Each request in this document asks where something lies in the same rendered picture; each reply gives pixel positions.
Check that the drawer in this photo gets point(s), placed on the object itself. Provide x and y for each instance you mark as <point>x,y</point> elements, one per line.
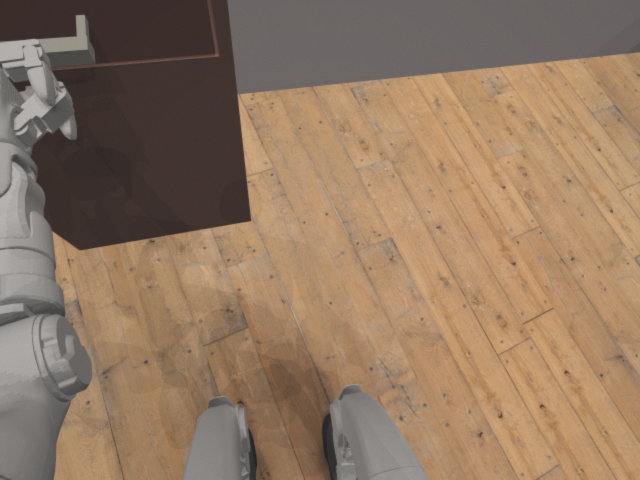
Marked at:
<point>119,30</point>

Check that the robot left thigh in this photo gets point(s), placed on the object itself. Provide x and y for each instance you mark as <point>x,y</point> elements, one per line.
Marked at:
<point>220,438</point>

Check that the robot left upper arm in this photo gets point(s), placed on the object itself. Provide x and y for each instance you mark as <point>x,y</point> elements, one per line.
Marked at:
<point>43,365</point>

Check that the right robot foot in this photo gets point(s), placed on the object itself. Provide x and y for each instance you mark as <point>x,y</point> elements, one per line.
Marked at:
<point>329,451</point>

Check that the robot left hand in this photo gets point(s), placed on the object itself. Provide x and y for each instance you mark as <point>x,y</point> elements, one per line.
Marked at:
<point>26,116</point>

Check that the handle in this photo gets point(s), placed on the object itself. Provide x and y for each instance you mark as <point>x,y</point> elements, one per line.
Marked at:
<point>70,51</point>

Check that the cabinet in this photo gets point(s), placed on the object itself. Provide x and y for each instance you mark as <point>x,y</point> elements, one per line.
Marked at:
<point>159,147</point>

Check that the left robot forearm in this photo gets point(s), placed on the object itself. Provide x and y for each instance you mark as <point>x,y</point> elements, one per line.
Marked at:
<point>27,257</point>

